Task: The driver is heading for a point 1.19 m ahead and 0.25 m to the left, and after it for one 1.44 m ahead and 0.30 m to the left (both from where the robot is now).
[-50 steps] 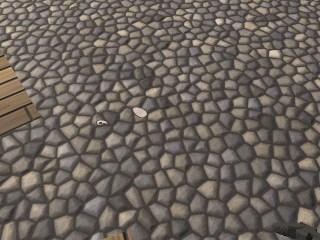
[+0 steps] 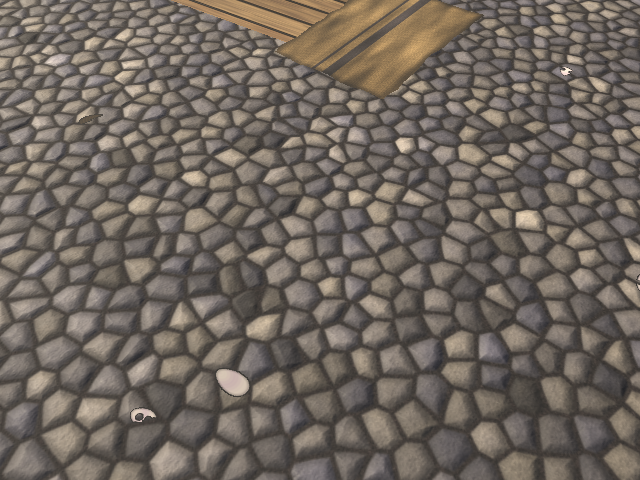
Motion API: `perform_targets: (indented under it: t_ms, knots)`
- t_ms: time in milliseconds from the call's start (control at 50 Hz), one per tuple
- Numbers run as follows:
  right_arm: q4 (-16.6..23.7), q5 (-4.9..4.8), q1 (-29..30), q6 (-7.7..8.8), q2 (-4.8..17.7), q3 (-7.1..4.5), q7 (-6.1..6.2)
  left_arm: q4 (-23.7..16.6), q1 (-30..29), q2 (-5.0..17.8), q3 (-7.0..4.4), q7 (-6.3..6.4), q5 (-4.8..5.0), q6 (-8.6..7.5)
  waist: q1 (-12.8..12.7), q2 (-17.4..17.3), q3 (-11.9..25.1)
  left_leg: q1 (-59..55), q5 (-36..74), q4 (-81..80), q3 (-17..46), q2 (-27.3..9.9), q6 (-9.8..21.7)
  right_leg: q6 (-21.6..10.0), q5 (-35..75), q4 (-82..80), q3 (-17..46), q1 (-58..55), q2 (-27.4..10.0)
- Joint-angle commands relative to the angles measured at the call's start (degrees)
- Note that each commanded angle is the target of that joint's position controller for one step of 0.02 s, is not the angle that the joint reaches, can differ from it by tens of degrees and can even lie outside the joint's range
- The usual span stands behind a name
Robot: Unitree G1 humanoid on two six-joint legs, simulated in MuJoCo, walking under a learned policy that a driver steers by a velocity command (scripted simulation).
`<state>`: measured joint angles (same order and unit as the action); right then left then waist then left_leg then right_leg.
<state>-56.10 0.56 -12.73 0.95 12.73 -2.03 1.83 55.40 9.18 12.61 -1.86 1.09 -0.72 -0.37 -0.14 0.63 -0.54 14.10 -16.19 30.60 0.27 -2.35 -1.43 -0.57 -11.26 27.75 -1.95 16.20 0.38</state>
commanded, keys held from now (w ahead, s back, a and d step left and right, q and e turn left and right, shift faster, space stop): no key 0.22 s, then w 0.78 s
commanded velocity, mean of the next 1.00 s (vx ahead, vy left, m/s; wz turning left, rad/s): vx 0.28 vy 0.00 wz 0.00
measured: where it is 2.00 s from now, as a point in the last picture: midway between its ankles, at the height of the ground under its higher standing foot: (325, 416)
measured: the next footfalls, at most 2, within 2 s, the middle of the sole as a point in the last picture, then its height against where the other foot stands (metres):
left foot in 0.92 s outside the picture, level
right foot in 1.44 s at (373, 381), level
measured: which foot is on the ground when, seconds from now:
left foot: down 0.00-0.48, up 0.50-0.90, down 0.92-1.00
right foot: down 0.00-0.92, up 0.94-1.00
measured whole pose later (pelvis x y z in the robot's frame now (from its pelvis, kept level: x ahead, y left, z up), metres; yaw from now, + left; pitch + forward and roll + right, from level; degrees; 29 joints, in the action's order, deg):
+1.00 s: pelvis +0.31 +0.04 -0.01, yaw +0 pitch +1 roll +0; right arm -51.2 -1.0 -1.9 5.5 13.9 -3.4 -2.1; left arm 61.2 21.5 13.6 -2.3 0.2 1.7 -4.9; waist -2.0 0.8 -2.8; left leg 25.3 -8.8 32.9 -4.1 1.4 4.2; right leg -2.0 -26.1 63.9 2.9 11.2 -0.8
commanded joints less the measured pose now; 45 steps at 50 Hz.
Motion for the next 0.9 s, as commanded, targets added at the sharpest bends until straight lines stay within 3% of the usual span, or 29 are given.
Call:
perform_targets:
  t_ms: [20,220,240,280,300,340,380,400,440,460,480,500,520,540,580,620,720,760,820,860,880,900]
  knots:
    - [1.22,-0.3,-0.95,0.84,6.91,-1.23,0.2,-1.31,-0.68,5.62,-1.23,0.11,0.34,-0.63,0.4,-2.84,1.92,0.72,8.03,-6.05,1.98,-2.05,2.13,-1.62,6.75,-2.55,2.31,-4.19,-2.37]
    - [-0.85,-0.47,-0.59,0.05,6.22,-0.97,0.18,2.35,0.02,6.25,-1.34,0.79,0.73,0.4,0.32,-0.7,2.02,-1.29,14.26,-5.11,0.67,-0.98,2.38,-1.28,12.14,-1.19,2.19,-6.54,-2.69]
    - [-1.75,-0.55,-1.89,-0.09,5.75,-0.93,0.16,3.25,1.08,5.73,-1.22,0.81,0.78,0.52,0.4,-0.9,3.13,-1.97,8.54,-5.67,0.12,-0.47,2.59,-1.35,6.56,-1.06,1.29,-6.94,-1.95]
    - [-2.14,-1.21,-2.13,-0.45,7.04,-1.5,0.2,3.83,1.25,6.44,-1.61,0.82,1.41,0.74,0.33,-2.46,-0.08,0.7,-10.52,-6.54,1.0,-0.23,4.78,-2.19,-12.85,0.97,-0.5,-3.24,0.06]
    - [-1.86,-1.42,-2.1,-0.34,7.38,-1.64,0.25,3.5,0.55,6.64,-1.69,0.81,1.53,0.49,0.52,-3.14,-3.08,2.38,-18.67,-7.95,3.11,-1.42,6.15,-2.67,-19.81,1.37,-0.19,0.37,0.13]
    - [-1.94,-2.01,-4.29,0.81,8.44,-2.02,0.21,2.63,-1.03,5.72,-1.51,0.53,1.83,-1.09,1.56,-5.53,-7.39,1.7,-25.88,-11.45,9.9,-5.73,9.08,-3.19,-21.44,4.77,-0.06,7.13,0.03]
    - [-2.88,-2.35,-6.99,2.18,10.8,-2.86,-0.08,1.75,-2.32,3.98,-1.24,-0.34,2.06,-3.14,1.9,-10.84,-8.4,-2.3,-25.66,-15.95,20.83,-13.22,13.23,-3.42,-13.89,11.89,-1.73,11.79,0.5]
    - [-2.85,-2.33,-6.73,2.7,10.67,-2.93,-0.24,1.46,-2.58,3.82,-1.23,-0.79,2.15,-3.93,1.42,-11.16,-8.77,-2.14,-21.54,-15.94,23.1,-15.05,14.1,-4.22,-12.41,12.1,-0.9,11.55,-0.25]
    - [-1.36,-2.35,-2.4,3.19,9.53,-2.72,-0.69,3.45,3.07,4.07,-1.58,-1.41,2.39,-4.78,-2.33,-9.64,-6.76,1.46,-11.78,-11.7,17.82,-12.74,11.89,-5.72,-10.73,5.85,-0.52,2.14,-0.41]
    - [0.45,-2.38,2.18,3.22,8.8,-2.51,-0.88,5.86,9.35,5.41,-2.21,-1.43,2.45,-4.87,-5.41,-6.62,-5.49,7.67,-6.12,-6.14,11.59,-8.69,9.11,-6.68,-8.64,0.49,2.24,-7.69,-1.43]
    - [3.14,-2.32,5.91,3.9,5.63,-1.68,-0.94,8.06,16.09,10.94,-3.91,-1.36,2.7,-5.1,-7.37,5.99,-4.27,16.98,0.47,10.67,-0.47,0.47,4.01,-10.58,-10.47,-7.32,16.67,-16.76,-8.7]
    - [4.56,-1.91,6.29,4.98,4.78,-1.52,-0.69,9.19,22.5,15.08,-4.83,-1.92,2.29,-5.37,-9.14,16.95,-1.16,28.63,-10.59,28.44,-2.29,4.89,1.4,-16.81,-4.72,-14.91,37.52,-27.26,-19.74]
    - [4.55,-2.62,6.41,5.6,6.56,-2.11,-0.98,8.57,20.22,10.53,-3.13,-2.02,1.16,-5.95,-6.77,10.04,-1.74,34.75,-15.43,38.12,3.42,2.53,2.56,-16.94,0.13,-13.91,38.84,-28.52,-21.94]
    - [3.94,-3.34,5.03,5.91,6.01,-2.01,-1.53,7.48,17.32,8.12,-2.38,-2.09,0.99,-6.34,-4.81,6.53,-2.39,36.86,-11.82,42.02,4.46,0.26,4.07,-15.32,3.66,-12.59,33.27,-28.05,-20.72]
    - [3.58,-2.94,5.58,6.0,6.06,-2.38,-2.02,6.18,14.14,6.21,-1.33,-2.32,1.21,-6.27,-2.94,2.22,-3.5,37.7,-3.05,39.06,3.04,-3.46,5.34,-12.37,10.51,-13.76,22.81,-25.48,-17.68]
    - [3.95,-2.37,6.16,5.44,5.15,-2.58,-2.57,6.21,14.76,4.54,-0.52,-1.92,0.95,-5.39,-2.28,3.8,-3.24,33.07,1.45,33.0,1.01,-4.59,4.54,-10.48,14.56,-15.98,15.97,-21.93,-14.56]
    - [8.22,-1.96,16.97,4.49,1.65,-0.91,-3.12,5.08,15.08,8.46,-0.95,-0.01,0.59,-4.52,-3.62,3.85,-6.25,23.75,13.24,10.19,-3.34,-1.5,1.79,-9.84,14.36,-21.14,7.46,-12.05,-11.11]
    - [9.3,-2.25,19.64,4.28,2.65,-0.77,-3.48,5.74,17.38,9.29,-1.4,0.08,1.1,-4.67,-4.14,4.99,-6.93,20.28,16.08,5.57,-4.08,-0.41,2.16,-10.0,12.9,-22.71,6.73,-11.61,-12.06]
    - [10.72,-2.53,21.25,4.3,4.63,-1.04,-4.12,6.44,18.05,9.01,-1.91,0.1,1.93,-4.55,-2.85,4.8,-7.81,19.9,16.41,1.17,-2.33,-0.59,4.52,-9.0,16.76,-21.15,5.91,-17.09,-14.73]
    - [10.27,-2.34,17.49,4.52,6.92,-2.06,-4.33,5.97,16.58,10.13,-2.5,0.07,1.7,-4.09,0.21,5.58,-4.12,13.57,13.99,0.51,-3.23,1.27,6.42,-7.68,31.89,-15.06,4.53,-20.52,-15.44]
    - [8.89,-2.23,12.15,4.46,8.56,-3.04,-4.16,5.67,15.77,10.51,-2.7,0.07,1.49,-3.65,3.27,6.22,-0.24,6.19,12.47,1.03,-4.45,3.05,7.58,-6.75,41.58,-8.2,3.21,-20.66,-14.58]
    - [5.87,-2.36,2.56,4.2,10.57,-4.37,-3.82,5.2,15.15,9.77,-2.44,0.07,1.14,-3.16,7.75,5.84,5.2,-6.17,11.97,1.0,-5.12,4.24,9.05,-5.25,44.94,3.04,1.45,-16.99,-12.09]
